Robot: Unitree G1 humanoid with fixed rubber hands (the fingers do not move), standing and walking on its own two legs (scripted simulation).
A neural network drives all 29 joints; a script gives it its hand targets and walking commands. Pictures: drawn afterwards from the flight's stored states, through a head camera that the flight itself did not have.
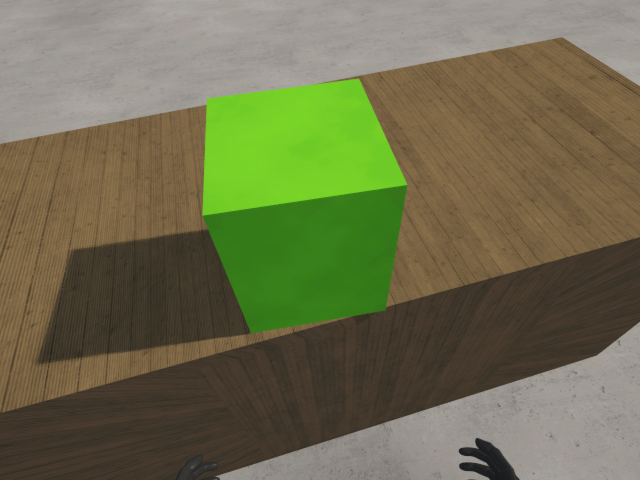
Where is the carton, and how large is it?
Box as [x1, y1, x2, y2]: [202, 79, 406, 332]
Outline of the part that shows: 358,79 207,98 202,215 251,332 385,310 406,190 406,183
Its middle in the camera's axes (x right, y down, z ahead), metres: -0.02 -0.04 +0.53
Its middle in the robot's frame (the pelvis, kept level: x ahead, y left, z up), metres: +0.44 +0.04 +0.08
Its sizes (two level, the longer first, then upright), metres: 0.210 0.200 0.250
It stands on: a pedestal, 0.72 m high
